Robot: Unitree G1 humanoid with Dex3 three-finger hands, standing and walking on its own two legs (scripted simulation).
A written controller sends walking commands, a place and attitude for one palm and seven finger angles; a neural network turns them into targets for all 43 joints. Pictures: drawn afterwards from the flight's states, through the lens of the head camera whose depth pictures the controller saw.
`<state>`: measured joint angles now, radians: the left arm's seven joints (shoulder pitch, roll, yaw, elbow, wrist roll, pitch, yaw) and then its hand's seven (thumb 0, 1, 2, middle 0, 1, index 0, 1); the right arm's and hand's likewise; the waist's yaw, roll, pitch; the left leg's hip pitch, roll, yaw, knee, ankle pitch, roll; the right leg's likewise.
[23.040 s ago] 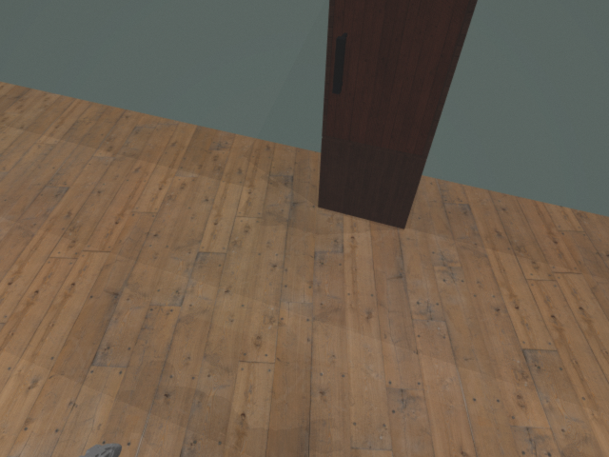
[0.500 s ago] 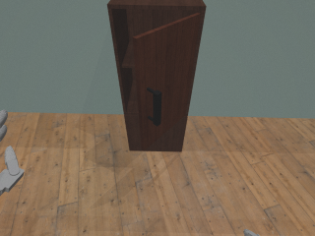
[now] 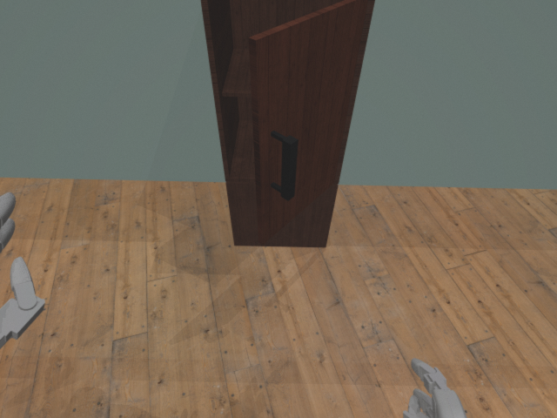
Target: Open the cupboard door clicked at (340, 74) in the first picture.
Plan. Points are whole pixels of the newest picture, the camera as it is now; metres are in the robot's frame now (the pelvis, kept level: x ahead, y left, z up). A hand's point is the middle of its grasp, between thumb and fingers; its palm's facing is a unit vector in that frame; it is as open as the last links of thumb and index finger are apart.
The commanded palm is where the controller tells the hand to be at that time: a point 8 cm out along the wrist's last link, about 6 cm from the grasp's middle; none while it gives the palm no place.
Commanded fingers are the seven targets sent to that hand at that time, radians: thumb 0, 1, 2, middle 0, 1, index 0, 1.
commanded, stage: stop stepping back and stand still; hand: left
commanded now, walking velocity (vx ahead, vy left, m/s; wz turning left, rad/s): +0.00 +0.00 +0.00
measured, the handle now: (281, 166) +0.67 +0.03 -0.05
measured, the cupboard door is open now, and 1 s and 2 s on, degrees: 49 49 49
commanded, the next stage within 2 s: let the arm hang, fingers relaxed in 0.44 s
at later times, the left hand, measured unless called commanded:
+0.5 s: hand (19, 319) +0.18 +0.28 +0.15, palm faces +0.40 -0.79 -0.47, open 7.4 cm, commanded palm +0.12 +0.31 +0.18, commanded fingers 0.00 0.90 0.90 -0.20 -0.30 -0.20 -0.30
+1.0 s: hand out of the picture -0.05 +0.18 -0.17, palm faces +0.04 -0.98 -0.21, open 7.1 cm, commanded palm none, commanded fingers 0.00 0.90 0.90 -0.20 -0.30 -0.20 -0.30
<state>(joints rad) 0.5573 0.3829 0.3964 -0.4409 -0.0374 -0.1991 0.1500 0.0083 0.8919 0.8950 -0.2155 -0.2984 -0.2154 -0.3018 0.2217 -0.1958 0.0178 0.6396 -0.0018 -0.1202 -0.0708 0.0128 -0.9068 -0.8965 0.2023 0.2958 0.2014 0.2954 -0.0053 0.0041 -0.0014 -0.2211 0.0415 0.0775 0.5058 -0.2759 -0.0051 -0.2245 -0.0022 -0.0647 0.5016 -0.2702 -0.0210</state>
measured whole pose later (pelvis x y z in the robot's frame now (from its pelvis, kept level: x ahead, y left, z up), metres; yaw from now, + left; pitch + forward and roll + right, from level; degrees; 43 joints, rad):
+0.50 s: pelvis -0.02 +0.01 +0.01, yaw +0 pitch +0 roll -1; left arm 0.56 0.39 0.39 -0.45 -0.04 -0.17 0.16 0.01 0.89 0.89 -0.21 -0.30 -0.21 -0.30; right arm 0.21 -0.21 0.01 0.62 0.00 -0.11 -0.08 0.01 -0.91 -0.90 0.20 0.30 0.20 0.30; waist -0.01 0.01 0.03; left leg -0.24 0.03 0.07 0.43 -0.21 0.01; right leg -0.21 -0.01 -0.07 0.38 -0.18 0.00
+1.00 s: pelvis -0.03 -0.01 +0.00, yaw +2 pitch -1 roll +0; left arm 0.29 0.20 0.01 1.09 0.01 0.03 0.01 0.00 0.97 0.89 -0.21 -0.30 -0.21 -0.30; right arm 0.29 -0.19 0.00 1.09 -0.02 0.04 -0.02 0.01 -0.91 -0.90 0.20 0.29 0.20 0.29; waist 0.00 0.00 0.08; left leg -0.25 0.04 0.03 0.46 -0.20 -0.01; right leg -0.22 0.00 -0.11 0.44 -0.20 -0.03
